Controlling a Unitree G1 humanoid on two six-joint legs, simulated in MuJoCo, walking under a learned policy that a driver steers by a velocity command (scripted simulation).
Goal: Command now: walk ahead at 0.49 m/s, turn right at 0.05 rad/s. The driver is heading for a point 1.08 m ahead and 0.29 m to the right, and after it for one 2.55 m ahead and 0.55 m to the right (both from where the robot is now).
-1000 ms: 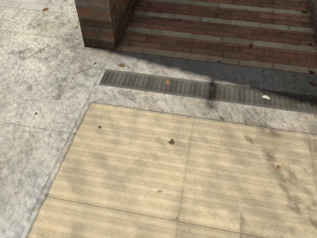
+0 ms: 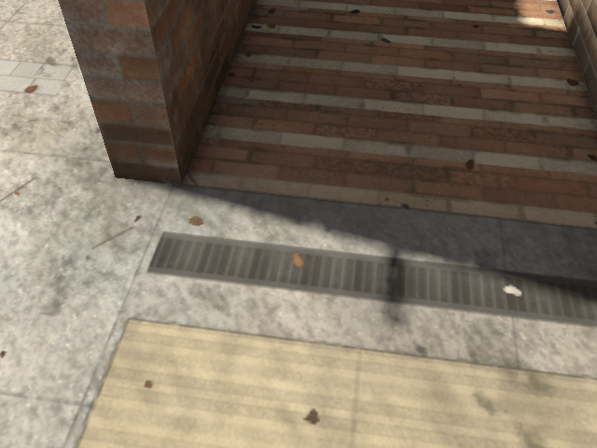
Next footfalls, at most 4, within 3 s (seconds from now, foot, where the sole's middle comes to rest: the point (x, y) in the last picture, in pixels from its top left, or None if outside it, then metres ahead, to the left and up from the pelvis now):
0.32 right None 0.34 -0.18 -0.78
0.78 left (336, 396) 0.64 -0.08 -0.78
1.12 right None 0.47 -0.26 -0.78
1.48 left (330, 367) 0.71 -0.07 -0.78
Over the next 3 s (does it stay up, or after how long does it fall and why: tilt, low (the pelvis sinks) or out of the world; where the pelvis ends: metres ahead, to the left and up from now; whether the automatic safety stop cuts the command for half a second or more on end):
stays up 1.32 -0.42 -0.01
